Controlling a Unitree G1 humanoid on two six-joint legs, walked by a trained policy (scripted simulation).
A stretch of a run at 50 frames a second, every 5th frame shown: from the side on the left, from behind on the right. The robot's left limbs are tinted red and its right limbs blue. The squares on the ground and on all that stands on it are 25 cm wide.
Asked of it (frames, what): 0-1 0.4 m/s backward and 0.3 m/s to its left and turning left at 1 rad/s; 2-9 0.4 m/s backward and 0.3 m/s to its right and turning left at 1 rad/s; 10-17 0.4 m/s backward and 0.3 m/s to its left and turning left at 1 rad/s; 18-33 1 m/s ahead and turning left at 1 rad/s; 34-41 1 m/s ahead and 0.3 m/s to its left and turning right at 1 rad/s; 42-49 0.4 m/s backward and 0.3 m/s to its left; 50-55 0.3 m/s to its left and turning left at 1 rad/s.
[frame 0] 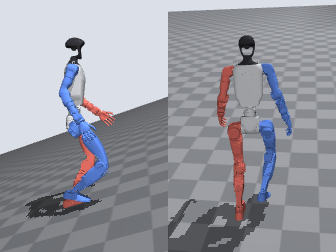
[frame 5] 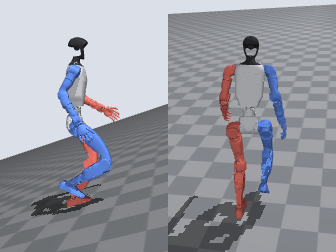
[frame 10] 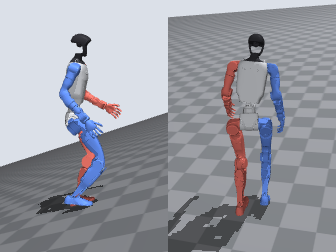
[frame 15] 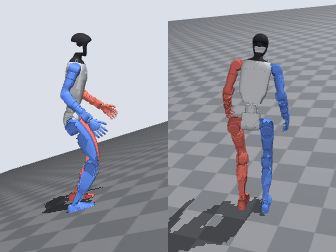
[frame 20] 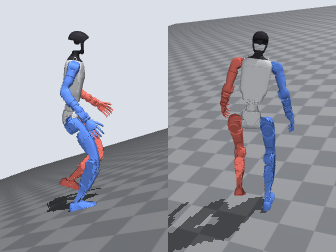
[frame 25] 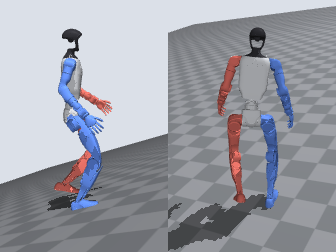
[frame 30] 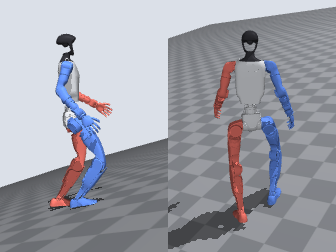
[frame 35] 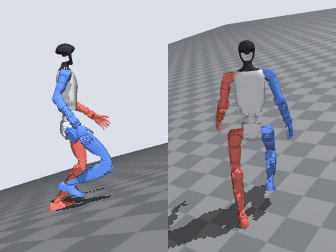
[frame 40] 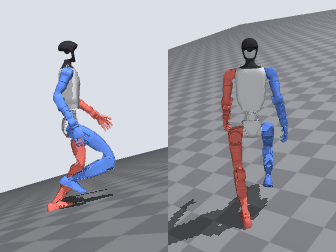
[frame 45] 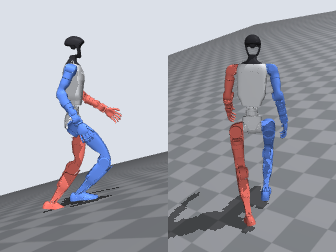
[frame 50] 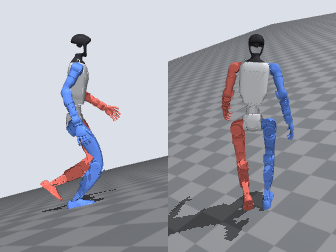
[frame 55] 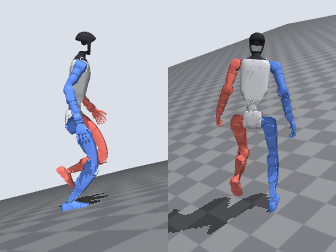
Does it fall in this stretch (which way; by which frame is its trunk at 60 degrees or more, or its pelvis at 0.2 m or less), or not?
no
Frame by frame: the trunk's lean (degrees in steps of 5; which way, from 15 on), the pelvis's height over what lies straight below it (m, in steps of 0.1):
0: 5, 0.7
5: 5, 0.7
10: 10, 0.7
15: 10, 0.8
20: 10, 0.8
25: 5, 0.8
30: 5, 0.7
35: 5, 0.7
40: 5, 0.7
45: 0, 0.7
50: 5, 0.7
55: 10, 0.7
